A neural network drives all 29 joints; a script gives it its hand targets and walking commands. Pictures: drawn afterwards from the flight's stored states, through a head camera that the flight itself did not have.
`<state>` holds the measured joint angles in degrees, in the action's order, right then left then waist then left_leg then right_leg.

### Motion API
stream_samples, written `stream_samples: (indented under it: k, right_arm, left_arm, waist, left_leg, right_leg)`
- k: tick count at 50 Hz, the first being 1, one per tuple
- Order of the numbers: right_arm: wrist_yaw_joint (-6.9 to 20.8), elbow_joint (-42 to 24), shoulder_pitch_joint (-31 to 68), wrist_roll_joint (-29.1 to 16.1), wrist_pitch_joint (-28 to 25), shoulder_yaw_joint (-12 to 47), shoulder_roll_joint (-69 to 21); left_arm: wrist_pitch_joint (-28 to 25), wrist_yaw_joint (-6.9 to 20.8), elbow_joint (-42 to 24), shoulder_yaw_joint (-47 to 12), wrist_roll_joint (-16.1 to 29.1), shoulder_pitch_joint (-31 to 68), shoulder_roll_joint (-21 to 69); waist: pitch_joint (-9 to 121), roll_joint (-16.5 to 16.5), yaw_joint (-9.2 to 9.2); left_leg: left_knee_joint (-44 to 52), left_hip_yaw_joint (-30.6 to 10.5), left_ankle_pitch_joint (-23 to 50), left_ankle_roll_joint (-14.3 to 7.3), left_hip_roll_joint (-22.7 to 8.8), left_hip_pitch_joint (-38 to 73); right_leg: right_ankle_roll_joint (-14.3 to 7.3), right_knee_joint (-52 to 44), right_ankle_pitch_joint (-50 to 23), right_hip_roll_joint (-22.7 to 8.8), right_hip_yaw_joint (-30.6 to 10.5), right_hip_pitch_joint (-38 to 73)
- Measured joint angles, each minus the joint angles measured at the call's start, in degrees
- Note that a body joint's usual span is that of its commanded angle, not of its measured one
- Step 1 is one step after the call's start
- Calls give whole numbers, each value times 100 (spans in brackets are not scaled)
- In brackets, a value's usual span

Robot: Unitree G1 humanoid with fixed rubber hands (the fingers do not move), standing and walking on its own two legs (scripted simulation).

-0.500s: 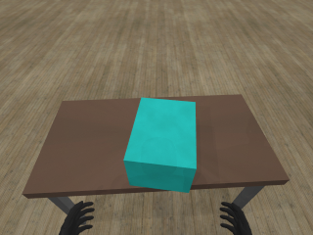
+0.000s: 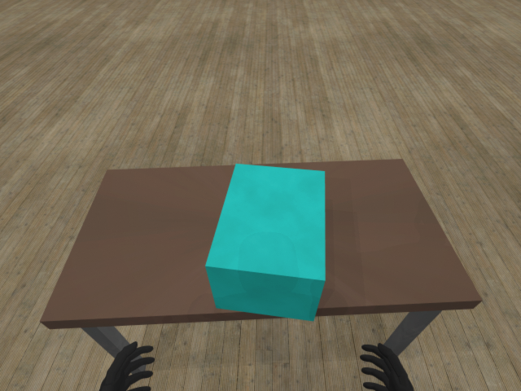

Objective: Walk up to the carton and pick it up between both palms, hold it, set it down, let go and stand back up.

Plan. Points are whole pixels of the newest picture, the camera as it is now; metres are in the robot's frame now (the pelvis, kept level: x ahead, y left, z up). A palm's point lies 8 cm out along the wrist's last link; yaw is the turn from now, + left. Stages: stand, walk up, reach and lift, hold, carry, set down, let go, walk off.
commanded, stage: set down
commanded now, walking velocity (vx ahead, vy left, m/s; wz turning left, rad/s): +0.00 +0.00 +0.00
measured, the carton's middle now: (272, 237) +0.49 -0.02 -0.12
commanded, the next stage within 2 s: let go in 0.30 s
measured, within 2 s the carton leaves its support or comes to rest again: neither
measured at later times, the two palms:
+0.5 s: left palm out of the picture +0.15 +0.24 -0.07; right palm out of the picture +0.14 -0.21 -0.09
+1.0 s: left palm out of the picture +0.13 +0.27 -0.09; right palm out of the picture +0.11 -0.26 -0.09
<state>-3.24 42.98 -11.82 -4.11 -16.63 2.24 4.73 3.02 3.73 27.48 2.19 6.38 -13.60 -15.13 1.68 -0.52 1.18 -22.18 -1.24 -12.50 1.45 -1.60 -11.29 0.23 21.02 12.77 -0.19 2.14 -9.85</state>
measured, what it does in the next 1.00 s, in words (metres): stands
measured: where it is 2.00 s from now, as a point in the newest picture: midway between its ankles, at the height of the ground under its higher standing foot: outside the picture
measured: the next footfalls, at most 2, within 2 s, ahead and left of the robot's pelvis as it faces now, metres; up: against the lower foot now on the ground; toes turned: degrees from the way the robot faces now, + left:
none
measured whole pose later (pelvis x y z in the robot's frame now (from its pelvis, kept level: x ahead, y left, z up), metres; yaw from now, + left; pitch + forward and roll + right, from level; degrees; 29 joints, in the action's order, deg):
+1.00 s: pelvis -0.01 +0.00 +0.00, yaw +0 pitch -1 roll +0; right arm -0.6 43.0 -11.3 1.0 -2.3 -0.7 15.3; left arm 0.3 -0.3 37.3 3.0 1.8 -13.2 -16.8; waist 0.7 -0.5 1.1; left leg -26.6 -0.9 -14.5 1.5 -1.6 -11.3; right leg 0.1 25.1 14.5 -0.2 1.7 -9.8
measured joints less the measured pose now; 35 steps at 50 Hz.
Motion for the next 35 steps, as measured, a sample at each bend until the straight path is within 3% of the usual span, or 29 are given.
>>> stream_samples:
  k: [16,35]
  right_arm:
    - [273,-2,8,160,177,-257,155]
    - [382,-1,21,173,250,-274,190]
  left_arm:
    - [282,-218,34,-111,-124,-34,0]
    - [386,-269,-6,-124,-202,-54,0]
  waist:
    - [-24,0,-3]
    - [-39,0,-5]
  left_leg:
    - [23,0,14,11,0,10]
    - [24,0,21,14,0,11]
  right_leg:
    - [-11,0,0,0,0,0]
    - [-14,0,-6,0,0,0]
